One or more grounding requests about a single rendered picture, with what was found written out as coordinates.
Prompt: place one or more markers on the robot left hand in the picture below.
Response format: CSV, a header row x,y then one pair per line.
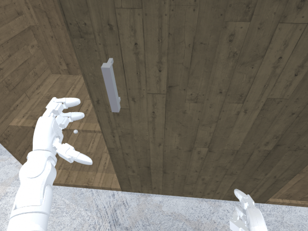
x,y
48,128

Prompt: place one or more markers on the robot right hand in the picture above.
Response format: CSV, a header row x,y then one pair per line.
x,y
252,218

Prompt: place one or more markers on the handle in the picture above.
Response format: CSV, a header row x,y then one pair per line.
x,y
110,83

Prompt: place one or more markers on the left robot forearm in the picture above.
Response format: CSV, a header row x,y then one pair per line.
x,y
32,206

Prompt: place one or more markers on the wardrobe door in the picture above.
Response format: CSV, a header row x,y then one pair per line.
x,y
296,188
214,93

